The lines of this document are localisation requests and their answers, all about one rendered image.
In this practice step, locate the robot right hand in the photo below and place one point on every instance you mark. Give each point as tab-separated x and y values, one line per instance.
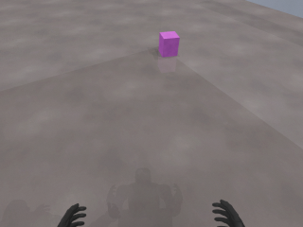
232	220

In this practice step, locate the carton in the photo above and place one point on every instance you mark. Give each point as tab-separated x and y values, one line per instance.
168	44

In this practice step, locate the robot left hand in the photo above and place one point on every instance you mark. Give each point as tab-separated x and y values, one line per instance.
69	216

